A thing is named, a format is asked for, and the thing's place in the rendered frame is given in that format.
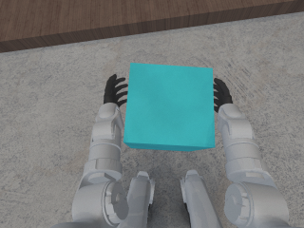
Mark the left robot hand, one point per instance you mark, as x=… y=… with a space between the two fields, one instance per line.
x=110 y=91

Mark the carton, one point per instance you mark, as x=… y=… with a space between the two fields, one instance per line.
x=170 y=108

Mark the left robot upper arm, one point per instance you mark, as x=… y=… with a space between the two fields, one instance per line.
x=99 y=205

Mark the right robot hand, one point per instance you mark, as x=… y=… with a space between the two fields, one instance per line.
x=222 y=93

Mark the robot left thigh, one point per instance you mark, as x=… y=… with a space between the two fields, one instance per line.
x=139 y=196

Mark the left robot shin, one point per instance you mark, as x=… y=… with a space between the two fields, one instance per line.
x=141 y=173

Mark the robot left forearm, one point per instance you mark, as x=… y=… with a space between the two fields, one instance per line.
x=104 y=159

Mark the robot right forearm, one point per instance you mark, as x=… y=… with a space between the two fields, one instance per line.
x=243 y=159

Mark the right robot upper arm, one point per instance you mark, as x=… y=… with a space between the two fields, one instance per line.
x=254 y=205

